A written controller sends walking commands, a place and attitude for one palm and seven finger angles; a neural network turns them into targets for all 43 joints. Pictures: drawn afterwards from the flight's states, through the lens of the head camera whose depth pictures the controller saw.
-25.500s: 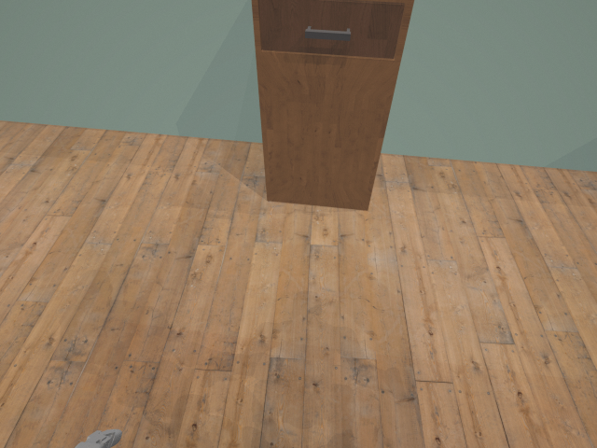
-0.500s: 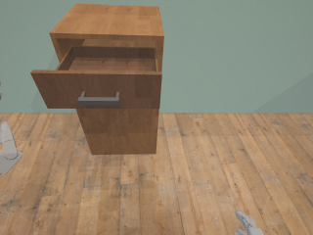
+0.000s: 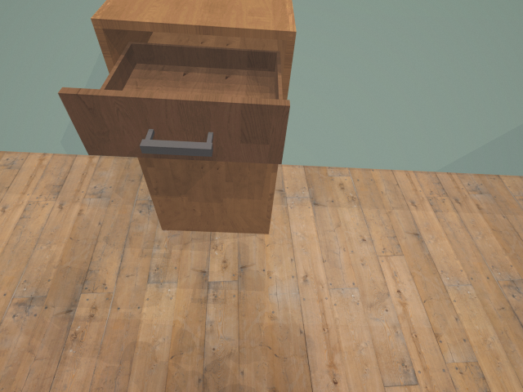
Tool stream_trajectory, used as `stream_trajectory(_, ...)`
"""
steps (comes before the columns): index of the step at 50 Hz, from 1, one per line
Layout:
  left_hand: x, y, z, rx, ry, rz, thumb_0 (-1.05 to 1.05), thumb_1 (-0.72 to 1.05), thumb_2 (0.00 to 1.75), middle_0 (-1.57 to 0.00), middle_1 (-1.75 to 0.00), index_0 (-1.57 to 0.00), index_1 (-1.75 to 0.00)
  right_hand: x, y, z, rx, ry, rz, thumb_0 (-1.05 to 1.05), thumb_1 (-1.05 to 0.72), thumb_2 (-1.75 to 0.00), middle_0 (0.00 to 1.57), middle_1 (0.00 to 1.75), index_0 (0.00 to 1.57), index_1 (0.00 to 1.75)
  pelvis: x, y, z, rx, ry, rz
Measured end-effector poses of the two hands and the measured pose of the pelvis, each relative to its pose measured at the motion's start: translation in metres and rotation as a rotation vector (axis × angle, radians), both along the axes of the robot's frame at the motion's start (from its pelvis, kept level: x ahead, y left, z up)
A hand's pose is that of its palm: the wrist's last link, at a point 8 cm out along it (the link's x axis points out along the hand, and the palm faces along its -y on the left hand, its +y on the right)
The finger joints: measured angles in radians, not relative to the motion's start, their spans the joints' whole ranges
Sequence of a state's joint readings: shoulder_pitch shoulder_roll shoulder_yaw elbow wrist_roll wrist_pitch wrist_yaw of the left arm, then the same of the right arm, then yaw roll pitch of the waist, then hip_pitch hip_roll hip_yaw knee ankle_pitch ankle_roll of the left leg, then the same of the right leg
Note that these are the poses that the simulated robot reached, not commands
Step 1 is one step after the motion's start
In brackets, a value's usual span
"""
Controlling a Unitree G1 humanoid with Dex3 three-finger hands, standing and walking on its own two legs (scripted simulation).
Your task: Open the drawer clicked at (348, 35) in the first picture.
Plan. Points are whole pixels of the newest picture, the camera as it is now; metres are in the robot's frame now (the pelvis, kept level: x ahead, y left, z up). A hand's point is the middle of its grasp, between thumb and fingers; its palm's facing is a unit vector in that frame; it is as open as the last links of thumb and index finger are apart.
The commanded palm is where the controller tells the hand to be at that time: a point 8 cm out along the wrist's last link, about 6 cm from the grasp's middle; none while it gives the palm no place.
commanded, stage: let the arm hang, fingers relaxed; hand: left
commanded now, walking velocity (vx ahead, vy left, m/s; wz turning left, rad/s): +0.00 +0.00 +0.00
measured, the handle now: (179, 141) +0.56 +0.21 +0.03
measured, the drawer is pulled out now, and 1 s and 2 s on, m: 0.27 0.27 0.27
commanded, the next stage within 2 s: look to check the result in 0.76 s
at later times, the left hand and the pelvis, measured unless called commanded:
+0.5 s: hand out of the picture +0.00 +0.16 -0.16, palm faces +0.03 -0.98 -0.21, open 7.3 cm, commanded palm none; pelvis +0.00 +0.00 +0.01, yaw -1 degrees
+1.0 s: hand out of the picture +0.01 +0.15 -0.17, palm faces +0.02 -0.98 -0.20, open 7.3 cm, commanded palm none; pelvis +0.01 -0.02 +0.01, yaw -1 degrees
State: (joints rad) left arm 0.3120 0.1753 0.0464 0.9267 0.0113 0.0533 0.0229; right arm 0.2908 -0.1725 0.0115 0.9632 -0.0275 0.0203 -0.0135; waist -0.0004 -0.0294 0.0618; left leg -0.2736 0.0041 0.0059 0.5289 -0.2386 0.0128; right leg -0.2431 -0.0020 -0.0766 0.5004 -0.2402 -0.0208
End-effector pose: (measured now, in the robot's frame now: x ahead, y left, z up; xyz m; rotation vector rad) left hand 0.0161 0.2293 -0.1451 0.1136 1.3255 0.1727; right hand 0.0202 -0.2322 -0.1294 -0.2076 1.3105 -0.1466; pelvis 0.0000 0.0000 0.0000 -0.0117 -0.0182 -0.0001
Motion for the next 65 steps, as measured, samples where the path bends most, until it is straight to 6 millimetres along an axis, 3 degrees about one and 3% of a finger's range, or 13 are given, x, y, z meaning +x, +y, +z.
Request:
stream_trajectory(6, -0.07, 0.012, 0.01, 0.029, 0.218, 0.028, -0.01, 0.98, 0.9, -0.2, -0.3, -0.21, -0.3, -0.048, -0.004, 0.0, -0.008, 0.172, -0.042, 0.01, -0.92, -0.89, 0.2, 0.3, 0.2, 0.3, 0.002, 0.001, 0.005, -0.001, -0.001, -0.001)
stream_trajectory(11, -0.089, 0.013, 0.018, 0.046, 0.287, 0.03, 0.0, 0.94, 0.9, -0.2, -0.3, -0.2, -0.3, -0.059, 0.006, -0.007, 0.029, 0.201, -0.061, 0.01, -0.92, -0.89, 0.2, 0.3, 0.2, 0.3, 0.002, 0.002, 0.006, 0.003, -0.008, -0.007)
stream_trajectory(15, -0.08, 0.007, 0.018, 0.048, 0.263, 0.022, 0.01, 0.92, 0.9, -0.2, -0.3, -0.2, -0.3, -0.055, 0.019, -0.014, 0.072, 0.184, -0.066, 0.01, -0.91, -0.89, 0.2, 0.3, 0.2, 0.3, 0.001, 0.002, 0.007, 0.007, -0.012, -0.012)
stream_trajectory(21, -0.044, -0.006, 0.014, 0.036, 0.159, -0.002, 0.01, 0.91, 0.9, -0.2, -0.3, -0.2, -0.3, -0.041, 0.034, -0.02, 0.125, 0.13, -0.07, 0.01, -0.91, -0.89, 0.2, 0.3, 0.2, 0.3, 0.0, -0.001, 0.007, 0.013, -0.016, -0.017)
stream_trajectory(26, -0.012, -0.018, 0.012, 0.021, 0.071, -0.02, 0.01, 0.91, 0.9, -0.2, -0.3, -0.2, -0.3, -0.04, 0.031, -0.021, 0.126, 0.123, -0.079, 0.02, -0.93, -0.89, 0.2, 0.3, 0.2, 0.3, 0.001, -0.005, 0.006, 0.016, -0.019, -0.017)
stream_trajectory(30, -0.002, -0.018, 0.012, 0.033, 0.053, -0.031, 0.01, 0.93, 0.9, -0.2, -0.3, -0.21, -0.3, -0.041, 0.025, -0.02, 0.12, 0.117, -0.095, 0.01, -0.92, -0.89, 0.2, 0.3, 0.2, 0.3, 0.002, -0.009, 0.006, 0.017, -0.019, -0.021)
stream_trajectory(43, -0.002, -0.026, 0.011, 0.023, 0.078, -0.024, 0.01, 0.91, 0.9, -0.2, -0.3, -0.2, -0.3, -0.046, 0.008, -0.016, 0.089, 0.153, -0.105, 0.01, -0.91, -0.89, 0.2, 0.3, 0.2, 0.3, 0.008, -0.018, 0.007, 0.014, -0.015, -0.022)
stream_trajectory(54, -0.008, -0.033, 0.011, 0.016, 0.109, -0.015, 0.01, 0.91, 0.9, -0.2, -0.3, -0.2, -0.3, -0.029, 0.003, -0.015, 0.087, 0.131, -0.097, 0.0, -0.91, -0.89, 0.2, 0.3, 0.2, 0.3, 0.013, -0.022, 0.008, 0.013, -0.013, -0.024)
stream_trajectory(65, 0.003, -0.032, 0.013, 0.026, 0.089, -0.017, 0.01, 0.91, 0.9, -0.2, -0.3, -0.2, -0.3, -0.015, -0.004, -0.015, 0.08, 0.109, -0.087, 0.01, -0.92, -0.89, 0.2, 0.3, 0.2, 0.3, 0.017, -0.025, 0.009, 0.014, -0.013, -0.024)
